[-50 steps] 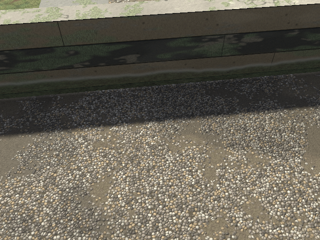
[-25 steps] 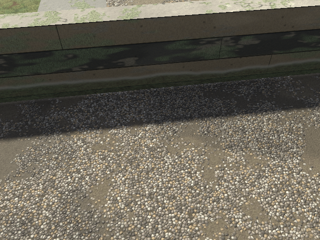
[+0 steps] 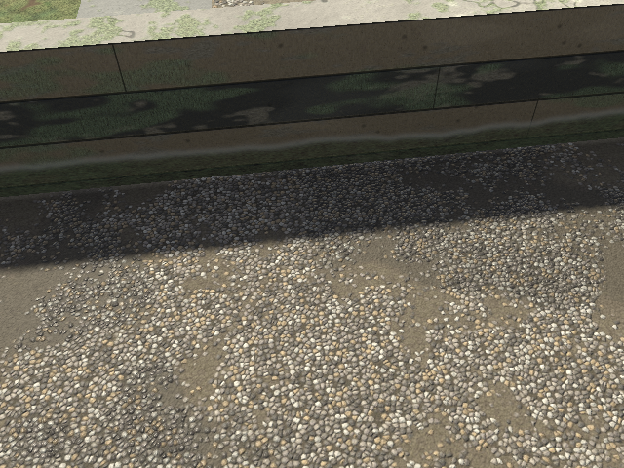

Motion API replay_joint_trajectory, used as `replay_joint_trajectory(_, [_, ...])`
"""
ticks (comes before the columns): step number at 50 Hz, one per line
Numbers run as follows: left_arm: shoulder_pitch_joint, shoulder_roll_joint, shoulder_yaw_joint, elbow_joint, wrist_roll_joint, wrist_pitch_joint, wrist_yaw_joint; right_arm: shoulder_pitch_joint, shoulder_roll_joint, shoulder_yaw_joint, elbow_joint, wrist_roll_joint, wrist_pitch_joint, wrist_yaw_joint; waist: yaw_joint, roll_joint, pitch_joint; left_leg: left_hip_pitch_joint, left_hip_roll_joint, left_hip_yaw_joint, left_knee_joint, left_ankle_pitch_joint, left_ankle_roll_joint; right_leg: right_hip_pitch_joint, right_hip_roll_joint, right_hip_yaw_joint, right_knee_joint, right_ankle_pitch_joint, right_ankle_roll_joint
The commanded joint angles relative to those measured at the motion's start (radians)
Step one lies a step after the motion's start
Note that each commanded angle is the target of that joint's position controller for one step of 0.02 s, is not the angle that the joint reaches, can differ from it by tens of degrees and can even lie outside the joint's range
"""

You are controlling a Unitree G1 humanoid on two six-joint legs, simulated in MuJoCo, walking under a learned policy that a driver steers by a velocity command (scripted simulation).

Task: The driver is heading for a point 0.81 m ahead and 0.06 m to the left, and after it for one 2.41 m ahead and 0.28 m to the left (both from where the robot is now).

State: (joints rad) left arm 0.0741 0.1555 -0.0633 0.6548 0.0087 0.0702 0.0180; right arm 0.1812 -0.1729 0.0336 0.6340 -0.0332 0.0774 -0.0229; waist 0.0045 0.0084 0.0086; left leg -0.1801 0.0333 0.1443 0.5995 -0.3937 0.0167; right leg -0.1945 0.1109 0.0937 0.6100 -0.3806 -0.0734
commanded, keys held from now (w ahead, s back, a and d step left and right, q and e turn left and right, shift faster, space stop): w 0.38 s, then no key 0.62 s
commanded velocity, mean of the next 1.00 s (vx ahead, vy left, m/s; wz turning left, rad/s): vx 0.29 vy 0.00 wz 0.00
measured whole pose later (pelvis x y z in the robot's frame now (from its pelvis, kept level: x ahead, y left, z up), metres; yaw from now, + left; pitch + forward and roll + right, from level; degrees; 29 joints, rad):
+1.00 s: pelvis +0.00 -0.01 +0.02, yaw +0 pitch +0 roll +0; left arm 0.15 0.18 -0.06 0.73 0.00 0.07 0.01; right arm 0.25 -0.21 0.02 0.74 -0.02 0.07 -0.03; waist 0.00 0.01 -0.01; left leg -0.10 0.04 0.12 0.38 -0.27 0.00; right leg -0.10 0.12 0.09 0.35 -0.24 -0.08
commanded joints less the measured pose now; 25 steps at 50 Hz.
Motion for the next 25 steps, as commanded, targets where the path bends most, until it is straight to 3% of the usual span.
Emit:
replay_joint_trajectory(1, [-0.074, 0.069, 0.015, -0.087, -0.006, -0.002, 0.005, -0.030, -0.064, -0.015, -0.081, -0.001, -0.018, 0.001, -0.007, -0.039, -0.056, 0.109, 0.037, -0.063, -0.035, 0.230, 0.009, -0.099, -0.109, 0.116, -0.093, 0.450, -0.033])
replay_joint_trajectory(20, [-0.071, 0.062, 0.011, -0.106, -0.002, -0.008, -0.003, -0.044, -0.058, -0.013, -0.081, 0.001, -0.037, 0.004, 0.003, -0.016, -0.072, 0.115, 0.050, -0.074, -0.035, 0.244, 0.008, -0.090, -0.103, 0.117, -0.106, 0.428, -0.023])
replay_joint_trajectory(25, [-0.046, 0.055, 0.006, -0.079, 0.000, -0.008, -0.010, 0.010, -0.062, -0.010, -0.045, -0.004, -0.036, 0.006, 0.001, -0.035, -0.023, 0.115, 0.068, -0.091, -0.131, 0.179, 0.006, -0.073, -0.131, 0.158, -0.200, 0.422, -0.017])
